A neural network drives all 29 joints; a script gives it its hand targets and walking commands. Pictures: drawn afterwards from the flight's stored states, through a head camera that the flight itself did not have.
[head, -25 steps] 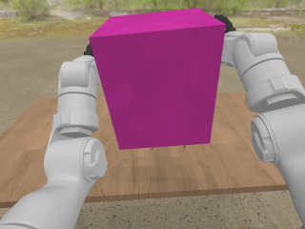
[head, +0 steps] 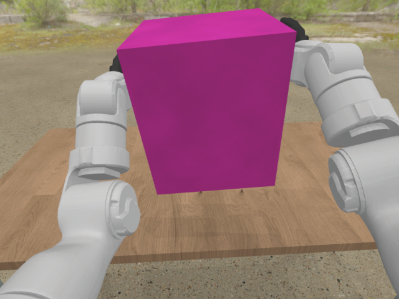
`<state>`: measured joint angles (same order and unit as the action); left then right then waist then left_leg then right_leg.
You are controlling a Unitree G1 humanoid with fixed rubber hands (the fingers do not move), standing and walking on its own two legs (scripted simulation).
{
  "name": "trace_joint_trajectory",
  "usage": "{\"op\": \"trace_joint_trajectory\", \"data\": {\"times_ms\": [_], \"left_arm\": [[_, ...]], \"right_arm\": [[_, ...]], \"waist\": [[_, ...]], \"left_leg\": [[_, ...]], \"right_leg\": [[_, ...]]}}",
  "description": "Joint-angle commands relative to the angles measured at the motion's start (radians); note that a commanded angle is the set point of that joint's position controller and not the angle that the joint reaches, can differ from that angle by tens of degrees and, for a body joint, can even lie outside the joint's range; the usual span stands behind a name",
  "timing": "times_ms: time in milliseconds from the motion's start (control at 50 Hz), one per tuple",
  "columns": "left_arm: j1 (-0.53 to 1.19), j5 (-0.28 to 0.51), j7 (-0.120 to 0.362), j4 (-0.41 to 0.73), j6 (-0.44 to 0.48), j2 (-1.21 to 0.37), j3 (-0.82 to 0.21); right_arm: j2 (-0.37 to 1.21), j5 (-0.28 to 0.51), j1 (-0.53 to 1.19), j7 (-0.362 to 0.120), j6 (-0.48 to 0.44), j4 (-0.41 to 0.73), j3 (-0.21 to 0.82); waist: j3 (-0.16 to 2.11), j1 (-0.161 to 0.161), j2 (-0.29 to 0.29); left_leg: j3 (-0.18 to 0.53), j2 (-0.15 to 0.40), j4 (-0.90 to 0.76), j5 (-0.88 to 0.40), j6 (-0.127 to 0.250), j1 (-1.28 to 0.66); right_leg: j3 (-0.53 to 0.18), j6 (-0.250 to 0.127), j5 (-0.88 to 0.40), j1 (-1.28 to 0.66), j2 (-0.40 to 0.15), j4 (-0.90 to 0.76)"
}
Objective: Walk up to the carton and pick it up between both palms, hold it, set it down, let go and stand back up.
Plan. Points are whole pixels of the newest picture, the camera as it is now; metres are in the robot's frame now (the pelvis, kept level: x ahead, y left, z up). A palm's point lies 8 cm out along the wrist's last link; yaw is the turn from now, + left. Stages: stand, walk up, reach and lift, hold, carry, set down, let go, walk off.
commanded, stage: hold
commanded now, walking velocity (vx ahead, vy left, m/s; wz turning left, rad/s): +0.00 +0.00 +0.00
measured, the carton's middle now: (208, 101) +0.35 +0.00 +0.32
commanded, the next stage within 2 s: none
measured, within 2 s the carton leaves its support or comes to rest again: neither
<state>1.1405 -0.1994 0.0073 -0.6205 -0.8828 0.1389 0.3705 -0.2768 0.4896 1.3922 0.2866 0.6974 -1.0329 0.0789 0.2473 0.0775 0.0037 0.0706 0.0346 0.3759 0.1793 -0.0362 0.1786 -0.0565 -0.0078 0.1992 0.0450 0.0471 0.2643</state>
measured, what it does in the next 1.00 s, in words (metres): stands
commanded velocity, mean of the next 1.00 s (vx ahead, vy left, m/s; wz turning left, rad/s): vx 0.00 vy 0.00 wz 0.00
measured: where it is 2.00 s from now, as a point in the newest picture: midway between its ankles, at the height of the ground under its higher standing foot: outside the picture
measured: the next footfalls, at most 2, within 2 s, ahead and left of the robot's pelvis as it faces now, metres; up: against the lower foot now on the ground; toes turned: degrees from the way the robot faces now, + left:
none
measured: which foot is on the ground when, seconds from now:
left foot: down 0.00-1.00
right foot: down 0.00-1.00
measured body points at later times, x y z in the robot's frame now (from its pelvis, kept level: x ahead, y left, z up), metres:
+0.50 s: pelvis +0.00 +0.00 +0.00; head -0.10 +0.02 +0.44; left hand +0.39 +0.15 +0.34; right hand +0.37 -0.15 +0.39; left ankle +0.02 +0.14 -0.75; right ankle -0.04 -0.12 -0.75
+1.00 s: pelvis +0.00 +0.00 +0.00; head -0.10 +0.02 +0.44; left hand +0.39 +0.15 +0.34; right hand +0.38 -0.15 +0.39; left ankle +0.02 +0.14 -0.75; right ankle -0.04 -0.12 -0.75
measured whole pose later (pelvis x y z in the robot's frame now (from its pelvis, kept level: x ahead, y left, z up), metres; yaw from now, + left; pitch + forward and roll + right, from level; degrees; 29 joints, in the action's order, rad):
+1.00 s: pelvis +0.00 +0.00 +0.00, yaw +0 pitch -1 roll -1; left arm 1.15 -0.20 0.01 -0.63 -0.88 0.14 0.38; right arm -0.28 0.49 1.40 0.29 0.70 -1.04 0.09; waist 0.24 0.07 0.00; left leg 0.07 0.03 0.37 0.18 -0.04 0.18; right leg -0.06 -0.01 0.20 0.05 0.05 0.27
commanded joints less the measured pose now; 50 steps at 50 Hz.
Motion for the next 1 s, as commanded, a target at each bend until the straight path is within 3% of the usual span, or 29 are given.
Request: {"op": "trace_joint_trajectory", "data": {"times_ms": [0,20,40,100,160,220,320,360,380,420,440,520,560,600,620,640,680,720,760,800,820,840,860,880,900,920,940,960,980], "left_arm": [[0.782,0.156,0.127,0.118,0.065,-0.521,-0.240],[0.764,0.144,0.129,0.104,0.061,-0.516,-0.225],[0.762,0.148,0.133,0.093,0.060,-0.528,-0.234],[0.794,0.140,0.141,0.065,0.070,-0.493,-0.204],[0.774,0.156,0.141,0.131,0.068,-0.505,-0.225],[0.773,0.164,0.137,0.102,0.065,-0.502,-0.227],[0.748,0.140,0.148,0.106,0.058,-0.511,-0.212],[0.751,0.149,0.151,0.091,0.050,-0.511,-0.220],[0.753,0.152,0.147,0.124,0.050,-0.532,-0.253],[0.762,0.153,0.145,0.091,0.050,-0.512,-0.235],[0.753,0.166,0.145,0.143,0.053,-0.519,-0.253],[0.758,0.168,0.133,0.159,0.058,-0.511,-0.247],[0.754,0.154,0.129,0.152,0.058,-0.521,-0.247],[0.752,0.135,0.133,0.124,0.053,-0.511,-0.211],[0.746,0.128,0.132,0.112,0.052,-0.509,-0.219],[0.757,0.153,0.130,0.164,0.055,-0.526,-0.252],[0.789,0.160,0.121,0.172,0.063,-0.521,-0.265],[0.772,0.166,0.121,0.160,0.065,-0.519,-0.258],[0.766,0.172,0.119,0.169,0.062,-0.528,-0.261],[0.771,0.158,0.121,0.149,0.062,-0.523,-0.253],[0.743,0.164,0.126,0.162,0.058,-0.528,-0.265],[0.753,0.148,0.128,0.130,0.058,-0.531,-0.238],[0.773,0.156,0.128,0.146,0.059,-0.518,-0.243],[0.752,0.140,0.130,0.093,0.052,-0.531,-0.236],[0.797,0.146,0.130,0.114,0.056,-0.521,-0.242],[0.753,0.147,0.135,0.093,0.057,-0.513,-0.224],[0.790,0.150,0.130,0.123,0.068,-0.502,-0.228],[0.781,0.170,0.135,0.150,0.069,-0.504,-0.248],[0.766,0.174,0.130,0.150,0.066,-0.517,-0.255]], "right_arm": [[0.665,0.168,0.634,-0.141,0.000,0.246,0.057],[0.662,0.167,0.629,-0.144,0.002,0.245,0.056],[0.649,0.164,0.596,-0.139,0.006,0.216,0.037],[0.677,0.145,0.624,-0.142,0.003,0.189,0.036],[0.690,0.175,0.638,-0.128,0.000,0.290,0.073],[0.667,0.171,0.612,-0.121,0.014,0.252,0.065],[0.657,0.175,0.620,-0.123,0.011,0.282,0.069],[0.644,0.171,0.613,-0.121,0.017,0.279,0.066],[0.639,0.180,0.607,-0.125,0.013,0.267,0.053],[0.635,0.174,0.625,-0.124,0.013,0.274,0.045],[0.640,0.185,0.607,-0.125,0.011,0.311,0.063],[0.642,0.180,0.599,-0.131,0.017,0.300,0.068],[0.642,0.180,0.585,-0.140,0.019,0.250,0.057],[0.658,0.171,0.610,-0.141,0.013,0.255,0.068],[0.644,0.173,0.581,-0.149,0.022,0.206,0.043],[0.645,0.190,0.607,-0.145,0.008,0.269,0.058],[0.647,0.178,0.600,-0.154,0.006,0.228,0.036],[0.665,0.173,0.595,-0.148,0.001,0.249,0.061],[0.656,0.178,0.612,-0.142,0.000,0.301,0.069],[0.650,0.178,0.595,-0.140,0.009,0.240,0.060],[0.635,0.181,0.574,-0.136,0.005,0.272,0.058],[0.650,0.173,0.589,-0.141,0.005,0.244,0.058],[0.653,0.172,0.621,-0.139,0.008,0.258,0.063],[0.630,0.157,0.609,-0.142,0.007,0.221,0.033],[0.659,0.165,0.626,-0.143,0.005,0.204,0.039],[0.673,0.167,0.613,-0.135,0.005,0.257,0.059],[0.661,0.168,0.646,-0.139,0.003,0.249,0.052],[0.685,0.170,0.609,-0.130,0.005,0.288,0.068],[0.670,0.182,0.620,-0.129,0.005,0.309,0.071]], "waist": [[0.195,-0.002,-0.044],[0.196,-0.013,-0.052],[0.169,0.011,-0.057],[0.166,-0.014,-0.018],[0.232,-0.008,-0.020],[0.201,0.004,-0.042],[0.198,-0.004,-0.004],[0.178,0.007,-0.021],[0.193,0.014,-0.059],[0.172,0.021,-0.055],[0.212,0.024,-0.046],[0.213,0.008,-0.034],[0.166,0.002,-0.069],[0.173,-0.021,-0.037],[0.152,-0.002,-0.044],[0.213,0.004,-0.061],[0.208,0.015,-0.082],[0.226,-0.001,-0.051],[0.252,0.004,-0.055],[0.196,0.013,-0.054],[0.199,0.018,-0.057],[0.175,-0.005,-0.061],[0.196,-0.005,-0.040],[0.153,0.002,-0.060],[0.176,-0.004,-0.078],[0.187,-0.009,-0.029],[0.193,-0.008,-0.031],[0.233,0.004,-0.024],[0.237,0.002,-0.057]], "left_leg": [[-0.065,-0.058,-0.017,-0.198,-0.013,-0.134],[-0.062,-0.055,-0.020,-0.202,-0.013,-0.130],[-0.060,-0.059,-0.019,-0.193,-0.020,-0.130],[-0.067,-0.058,-0.032,-0.125,-0.002,-0.114],[-0.071,-0.061,-0.006,-0.233,-0.004,-0.148],[-0.066,-0.067,-0.002,-0.235,-0.010,-0.147],[-0.055,-0.054,-0.011,-0.240,-0.009,-0.166],[-0.053,-0.050,-0.012,-0.237,-0.016,-0.154],[-0.057,-0.050,-0.008,-0.264,-0.026,-0.159],[-0.053,-0.054,-0.009,-0.220,-0.021,-0.138],[-0.059,-0.055,-0.009,-0.251,-0.021,-0.158],[-0.049,-0.052,-0.007,-0.262,-0.022,-0.153],[-0.053,-0.052,-0.017,-0.226,-0.028,-0.135],[-0.062,-0.055,-0.018,-0.226,-0.016,-0.131],[-0.058,-0.051,-0.031,-0.191,-0.018,-0.128],[-0.062,-0.056,-0.017,-0.214,-0.023,-0.131],[-0.051,-0.052,-0.021,-0.199,-0.033,-0.125],[-0.054,-0.053,-0.015,-0.234,-0.024,-0.145],[-0.053,-0.053,-0.003,-0.259,-0.021,-0.150],[-0.050,-0.052,-0.011,-0.245,-0.021,-0.152],[-0.056,-0.055,-0.009,-0.251,-0.029,-0.153],[-0.057,-0.058,-0.020,-0.209,-0.021,-0.136],[-0.062,-0.059,-0.022,-0.195,-0.015,-0.131],[-0.056,-0.058,-0.033,-0.179,-0.022,-0.114],[-0.067,-0.059,-0.025,-0.163,-0.020,-0.116],[-0.069,-0.062,-0.029,-0.183,-0.010,-0.127],[-0.069,-0.064,-0.022,-0.179,-0.009,-0.125],[-0.069,-0.063,-0.006,-0.235,-0.009,-0.154],[-0.061,-0.065,-0.007,-0.231,-0.014,-0.147]], "right_leg": [[0.025,0.079,-0.210,0.029,0.041,-0.027],[0.022,0.071,-0.202,0.028,0.043,-0.029],[0.018,0.073,-0.199,0.033,0.039,-0.033],[0.020,0.081,-0.154,0.048,0.032,-0.033],[0.019,0.082,-0.276,0.004,0.032,-0.017],[0.019,0.090,-0.305,0.031,0.034,-0.018],[0.023,0.088,-0.259,0.020,0.041,-0.022],[0.025,0.078,-0.250,0.025,0.040,-0.028],[0.024,0.069,-0.259,0.031,0.047,-0.025],[0.022,0.072,-0.233,0.029,0.039,-0.024],[0.023,0.075,-0.271,0.007,0.039,-0.022],[0.030,0.078,-0.266,0.016,0.045,-0.024],[0.021,0.069,-0.217,0.025,0.043,-0.029],[0.024,0.074,-0.216,0.018,0.044,-0.023],[0.023,0.070,-0.182,0.031,0.047,-0.029],[0.024,0.070,-0.226,0.004,0.045,-0.019],[0.026,0.062,-0.189,0.033,0.053,-0.023],[0.030,0.072,-0.235,0.018,0.047,-0.022],[0.028,0.073,-0.273,0.008,0.049,-0.021],[0.025,0.074,-0.244,0.024,0.048,-0.031],[0.023,0.074,-0.267,0.004,0.042,-0.023],[0.021,0.073,-0.212,0.031,0.042,-0.027],[0.024,0.073,-0.208,0.032,0.043,-0.023],[0.024,0.071,-0.161,0.049,0.046,-0.036],[0.023,0.070,-0.164,0.036,0.042,-0.028],[0.019,0.077,-0.204,0.018,0.037,-0.030],[0.021,0.079,-0.197,0.035,0.040,-0.030],[0.021,0.084,-0.279,0.003,0.033,-0.021],[0.022,0.085,-0.281,0.018,0.034,-0.015]]}}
